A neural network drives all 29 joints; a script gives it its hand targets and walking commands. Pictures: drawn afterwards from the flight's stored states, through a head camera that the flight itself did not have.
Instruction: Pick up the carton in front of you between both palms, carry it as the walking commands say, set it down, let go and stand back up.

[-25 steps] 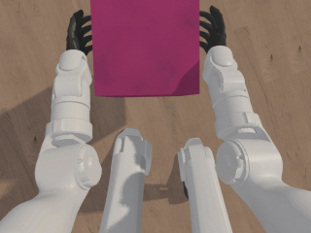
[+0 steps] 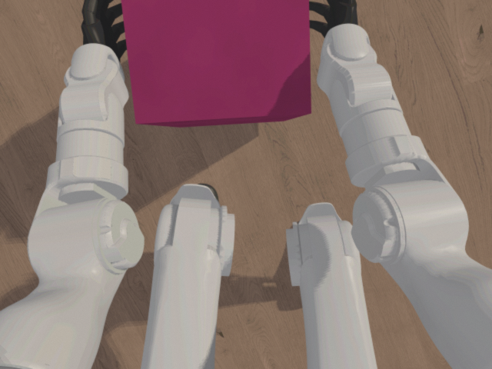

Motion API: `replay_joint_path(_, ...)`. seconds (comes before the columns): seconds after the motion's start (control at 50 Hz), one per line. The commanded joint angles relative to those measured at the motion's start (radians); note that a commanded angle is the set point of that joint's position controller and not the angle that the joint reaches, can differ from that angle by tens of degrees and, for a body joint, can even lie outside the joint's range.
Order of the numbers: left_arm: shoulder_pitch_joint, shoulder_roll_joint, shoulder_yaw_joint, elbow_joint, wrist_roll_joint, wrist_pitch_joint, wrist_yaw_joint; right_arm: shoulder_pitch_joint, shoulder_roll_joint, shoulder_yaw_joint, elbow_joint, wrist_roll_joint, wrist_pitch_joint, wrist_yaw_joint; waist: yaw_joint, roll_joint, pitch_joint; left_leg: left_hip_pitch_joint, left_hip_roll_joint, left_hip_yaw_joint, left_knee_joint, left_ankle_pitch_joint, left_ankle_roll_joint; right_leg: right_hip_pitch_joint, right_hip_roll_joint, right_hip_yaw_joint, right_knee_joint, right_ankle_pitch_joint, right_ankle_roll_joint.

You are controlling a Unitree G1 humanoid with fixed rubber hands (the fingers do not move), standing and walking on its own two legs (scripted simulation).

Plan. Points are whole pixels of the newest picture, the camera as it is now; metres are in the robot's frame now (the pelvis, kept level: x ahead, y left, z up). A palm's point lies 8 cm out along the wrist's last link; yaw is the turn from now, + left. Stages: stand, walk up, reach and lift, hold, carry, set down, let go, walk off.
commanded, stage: set down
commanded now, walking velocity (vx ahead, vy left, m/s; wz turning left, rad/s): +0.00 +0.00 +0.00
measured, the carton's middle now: (224, 56) +0.50 +0.13 -0.24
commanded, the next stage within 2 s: none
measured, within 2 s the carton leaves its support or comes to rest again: rests again in 0.38 s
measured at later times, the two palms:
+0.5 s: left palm (118, 59) +0.47 +0.27 -0.19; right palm (339, 38) +0.54 -0.03 -0.19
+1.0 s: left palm (112, 68) +0.46 +0.28 -0.21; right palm (344, 40) +0.54 -0.04 -0.20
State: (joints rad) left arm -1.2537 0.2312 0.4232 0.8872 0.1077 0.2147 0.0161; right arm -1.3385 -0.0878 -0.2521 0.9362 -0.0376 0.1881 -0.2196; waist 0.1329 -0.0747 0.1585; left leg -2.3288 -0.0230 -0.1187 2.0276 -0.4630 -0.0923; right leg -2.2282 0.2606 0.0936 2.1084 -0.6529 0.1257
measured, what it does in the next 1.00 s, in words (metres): stands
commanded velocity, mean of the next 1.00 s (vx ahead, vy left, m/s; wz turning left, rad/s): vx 0.00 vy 0.00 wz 0.00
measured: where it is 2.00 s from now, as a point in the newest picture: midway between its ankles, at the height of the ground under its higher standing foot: (256, 260)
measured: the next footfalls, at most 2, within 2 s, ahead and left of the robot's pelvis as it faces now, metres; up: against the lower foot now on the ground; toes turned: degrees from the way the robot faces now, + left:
none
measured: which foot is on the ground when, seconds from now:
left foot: down 0.00-1.00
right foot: down 0.00-1.00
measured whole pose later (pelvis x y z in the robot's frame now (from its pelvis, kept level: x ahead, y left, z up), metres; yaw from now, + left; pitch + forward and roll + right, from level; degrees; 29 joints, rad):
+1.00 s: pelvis -0.01 +0.00 -0.02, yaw +1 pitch +38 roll +0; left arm -1.38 0.35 0.45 1.22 0.07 0.01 -0.02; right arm -1.45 -0.21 -0.11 1.12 0.04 0.08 -0.12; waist 0.12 -0.06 0.34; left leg -2.30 0.02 -0.08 2.09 -0.46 -0.07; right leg -2.21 0.18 0.06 2.19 -0.64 0.08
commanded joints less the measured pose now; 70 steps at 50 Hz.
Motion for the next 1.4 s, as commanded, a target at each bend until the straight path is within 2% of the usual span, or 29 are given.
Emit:
replay_joint_path(0.0, -0.559, -0.757, -0.338, -0.055, -0.08, -0.031, -0.271, -0.538, 0.904, 0.351, -0.068, 0.057, -0.027, 0.262, 0.113, -0.107, -1.099, 0.7, -0.048, 0.22, -0.083, 0.38, 0.064, 0.343, -0.022, -0.191, -0.209, 0.295, -0.061)
replay_joint_path(0.22, -0.619, -0.669, -0.308, -0.04, -0.068, -0.059, -0.272, -0.558, 0.831, 0.305, -0.022, 0.052, -0.045, 0.27, 0.106, -0.079, -0.972, 0.622, -0.037, 0.21, -0.062, 0.332, 0.075, 0.297, -0.028, -0.162, -0.196, 0.266, -0.08)
replay_joint_path(0.4, -0.614, -0.634, -0.296, 0.01, -0.071, -0.082, -0.258, -0.547, 0.786, 0.298, 0.013, 0.06, -0.063, 0.289, 0.102, -0.076, -0.901, 0.622, -0.033, 0.189, -0.046, 0.351, 0.086, 0.237, -0.036, -0.161, -0.166, 0.266, -0.083)
replay_joint_path(0.5, -0.558, -0.595, -0.258, 0.056, -0.046, -0.085, -0.249, -0.533, 0.732, 0.281, 0.037, 0.053, -0.072, 0.295, 0.097, -0.103, -0.814, 0.591, -0.033, 0.176, -0.046, 0.314, 0.094, 0.193, -0.044, -0.164, -0.16, 0.225, -0.084)
replay_joint_path(0.68, -0.503, -0.491, -0.179, 0.137, -0.002, -0.087, -0.242, -0.492, 0.604, 0.209, 0.116, 0.009, -0.07, 0.295, 0.085, -0.093, -0.685, 0.507, -0.027, 0.167, -0.058, 0.213, 0.108, 0.165, -0.053, -0.153, -0.163, 0.147, -0.093)
replay_joint_path(0.8, -0.478, -0.406, -0.136, 0.163, 0.013, -0.103, -0.226, -0.483, 0.511, 0.205, 0.115, 0.009, -0.082, 0.277, 0.09, -0.083, -0.678, 0.497, -0.015, 0.17, -0.048, 0.196, 0.105, 0.207, -0.064, -0.141, -0.155, 0.147, -0.086)
replay_joint_path(0.84, -0.453, -0.322, -0.096, 0.177, 0.015, -0.121, -0.204, -0.476, 0.43, 0.204, 0.107, 0.017, -0.091, 0.257, 0.1, -0.075, -0.699, 0.517, -0.005, 0.175, -0.043, 0.203, 0.098, 0.233, -0.072, -0.139, -0.152, 0.151, -0.077)
replay_joint_path(0.88, -0.387, -0.139, -0.025, 0.219, 0.011, -0.154, -0.157, -0.44, 0.256, 0.193, 0.104, 0.031, -0.101, 0.21, 0.11, -0.067, -0.723, 0.533, 0.009, 0.18, -0.037, 0.21, 0.086, 0.273, -0.087, -0.138, -0.147, 0.159, -0.061)
replay_joint_path(0.92, -0.26, 0.245, 0.056, 0.277, 0.006, -0.205, -0.059, -0.331, -0.13, 0.15, 0.102, 0.058, -0.121, 0.123, 0.112, -0.043, -0.742, 0.562, 0.027, 0.181, -0.039, 0.217, 0.076, 0.316, -0.115, -0.137, -0.138, 0.17, -0.043)
replay_joint_path(0.94, -0.259, 0.339, 0.049, 0.284, -0.022, -0.227, -0.02, -0.317, -0.219, 0.153, 0.103, 0.08, -0.126, 0.094, 0.112, -0.026, -0.766, 0.586, 0.033, 0.178, -0.043, 0.233, 0.07, 0.334, -0.128, -0.13, -0.138, 0.187, -0.038)
replay_joint_path(0.96, -0.281, 0.364, 0.03, 0.279, -0.061, -0.244, 0.001, -0.318, -0.243, 0.166, 0.109, 0.104, -0.128, 0.082, 0.105, -0.021, -0.782, 0.601, 0.036, 0.173, -0.044, 0.253, 0.068, 0.343, -0.137, -0.125, -0.14, 0.201, -0.038)
replay_joint_path(1.0, -0.325, 0.381, -0.018, 0.271, -0.141, -0.27, 0.013, -0.326, -0.252, 0.204, 0.102, 0.151, -0.131, 0.077, 0.087, -0.023, -0.812, 0.617, 0.044, 0.162, -0.035, 0.297, 0.069, 0.351, -0.153, -0.119, -0.14, 0.234, -0.041)
replay_joint_path(1.08, -0.351, 0.356, -0.123, 0.236, -0.267, -0.283, -0.01, -0.353, -0.222, 0.269, 0.007, 0.209, -0.139, 0.083, 0.067, -0.044, -0.915, 0.673, 0.051, 0.142, -0.015, 0.384, 0.075, 0.392, -0.169, -0.124, -0.117, 0.307, -0.047)
replay_joint_path(1.14, -0.336, 0.37, -0.16, 0.2, -0.322, -0.275, -0.018, -0.35, -0.244, 0.271, -0.075, 0.222, -0.134, 0.078, 0.064, -0.037, -1.018, 0.75, 0.052, 0.142, -0.013, 0.424, 0.07, 0.44, -0.174, -0.145, -0.105, 0.322, -0.045)
replay_joint_path(1.22, -0.283, 0.404, -0.158, 0.113, -0.338, -0.247, -0.008, -0.307, -0.278, 0.244, -0.172, 0.204, -0.11, 0.06, 0.066, -0.02, -1.193, 0.916, 0.044, 0.161, -0.034, 0.449, 0.066, 0.486, -0.165, -0.184, -0.12, 0.29, -0.042)
replay_joint_path(1.3, -0.224, 0.389, -0.144, -0.023, -0.308, -0.189, 0.008, -0.254, -0.269, 0.202, -0.265, 0.176, -0.067, 0.045, 0.062, 0.024, -1.349, 1.089, 0.021, 0.193, -0.092, 0.422, 0.06, 0.506, -0.141, -0.217, -0.172, 0.22, -0.049)
replay_joint_path(1.38, -0.197, 0.335, -0.132, -0.077, -0.261, -0.133, 0.016, -0.195, -0.249, 0.139, -0.231, 0.142, -0.025, 0.042, 0.046, 0.068, -1.226, 1.036, 0.006, 0.209, -0.182, 0.305, 0.052, 0.445, -0.131, -0.222, -0.244, 0.127, -0.066)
